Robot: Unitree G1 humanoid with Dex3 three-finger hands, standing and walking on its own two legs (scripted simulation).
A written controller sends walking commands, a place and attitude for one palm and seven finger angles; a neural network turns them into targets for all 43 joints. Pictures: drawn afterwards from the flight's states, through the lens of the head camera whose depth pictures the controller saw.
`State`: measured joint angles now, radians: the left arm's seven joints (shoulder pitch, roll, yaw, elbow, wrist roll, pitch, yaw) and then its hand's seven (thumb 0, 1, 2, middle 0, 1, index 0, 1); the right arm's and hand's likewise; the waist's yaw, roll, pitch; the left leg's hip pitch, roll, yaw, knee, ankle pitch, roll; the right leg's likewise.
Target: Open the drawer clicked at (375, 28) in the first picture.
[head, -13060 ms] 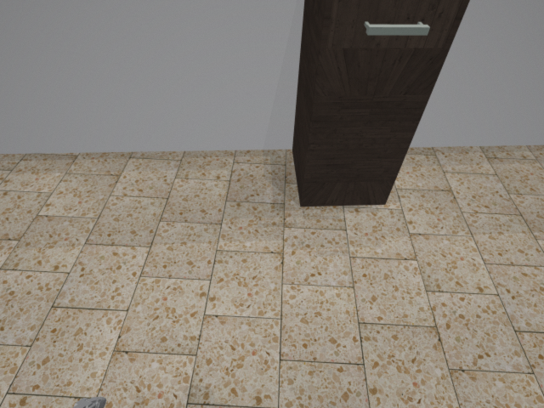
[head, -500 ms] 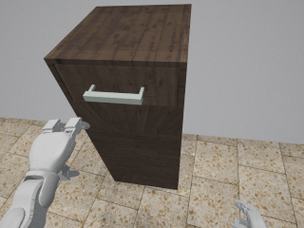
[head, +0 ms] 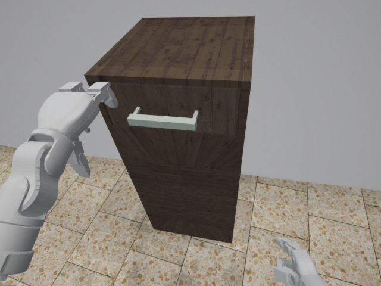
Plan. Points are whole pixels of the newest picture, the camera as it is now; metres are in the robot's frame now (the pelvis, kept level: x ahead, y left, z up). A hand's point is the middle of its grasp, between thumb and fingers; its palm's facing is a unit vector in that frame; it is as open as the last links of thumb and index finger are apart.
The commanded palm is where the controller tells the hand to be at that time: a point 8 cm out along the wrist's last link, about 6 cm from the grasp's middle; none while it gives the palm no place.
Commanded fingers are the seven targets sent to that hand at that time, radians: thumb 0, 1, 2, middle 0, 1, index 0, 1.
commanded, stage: raise the hand with hooked fingers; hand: left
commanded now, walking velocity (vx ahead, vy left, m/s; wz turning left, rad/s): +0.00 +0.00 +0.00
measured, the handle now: (164, 116) +0.50 +0.15 +0.09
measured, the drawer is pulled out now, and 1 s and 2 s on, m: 0.00 0.00 0.00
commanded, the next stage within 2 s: move the hooked fingers above the handle in 0.38 s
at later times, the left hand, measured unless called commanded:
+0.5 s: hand (93, 133) +0.31 +0.23 +0.20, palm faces +0.16 -0.05 -0.99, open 13.9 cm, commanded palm +0.27 +0.22 +0.25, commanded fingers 0.00 -0.50 0.30 -0.30 -1.20 -0.30 -1.20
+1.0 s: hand (117, 136) +0.34 +0.20 +0.17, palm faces +0.05 -0.05 -1.00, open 13.9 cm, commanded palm +0.32 +0.20 +0.24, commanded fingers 0.00 -0.50 0.30 -0.30 -1.20 -0.30 -1.20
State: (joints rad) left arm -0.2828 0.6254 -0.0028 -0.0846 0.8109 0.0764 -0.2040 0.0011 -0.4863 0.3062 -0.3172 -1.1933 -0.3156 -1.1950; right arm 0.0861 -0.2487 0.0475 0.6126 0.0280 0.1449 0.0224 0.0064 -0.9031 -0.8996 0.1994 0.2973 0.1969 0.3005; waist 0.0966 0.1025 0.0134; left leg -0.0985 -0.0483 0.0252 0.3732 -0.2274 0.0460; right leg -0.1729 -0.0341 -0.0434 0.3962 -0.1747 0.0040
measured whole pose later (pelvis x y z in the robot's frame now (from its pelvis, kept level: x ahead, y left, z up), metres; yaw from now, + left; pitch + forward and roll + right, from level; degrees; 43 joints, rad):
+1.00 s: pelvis +0.00 -0.03 +0.00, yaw +0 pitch +0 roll +1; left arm -0.34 0.58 -0.04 0.05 0.81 0.01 -0.19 0.00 -0.49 0.30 -0.32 -1.20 -0.31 -1.20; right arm 0.14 -0.30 0.01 0.63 0.03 0.13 0.01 0.01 -0.90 -0.90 0.20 0.30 0.19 0.30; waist 0.07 0.10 0.01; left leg -0.16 -0.02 0.01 0.39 -0.23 0.01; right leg -0.24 -0.01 -0.06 0.43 -0.18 -0.03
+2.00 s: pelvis +0.03 -0.02 +0.00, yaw -1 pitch +5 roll +1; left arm -0.65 0.46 -0.20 0.46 0.91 0.04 -0.06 0.00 -0.49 0.30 -0.32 -1.20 -0.32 -1.20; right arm 0.19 -0.27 0.00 0.65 0.04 0.18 -0.01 0.00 -0.91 -0.90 0.20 0.30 0.19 0.30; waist 0.03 0.07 -0.04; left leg -0.24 -0.03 0.03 0.41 -0.27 0.02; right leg -0.33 -0.01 -0.03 0.47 -0.23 -0.02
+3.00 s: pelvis +0.03 -0.02 -0.01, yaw -1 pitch +6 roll +1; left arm -0.70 0.48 -0.18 0.53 0.91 0.00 -0.08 0.00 -0.49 0.30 -0.33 -1.22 -0.32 -1.20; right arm 0.24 -0.27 -0.01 0.66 0.05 0.19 -0.02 0.01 -0.91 -0.90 0.20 0.30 0.19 0.30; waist 0.02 0.06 -0.05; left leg -0.25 -0.02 0.03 0.44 -0.28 0.02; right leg -0.34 -0.01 -0.04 0.48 -0.24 -0.02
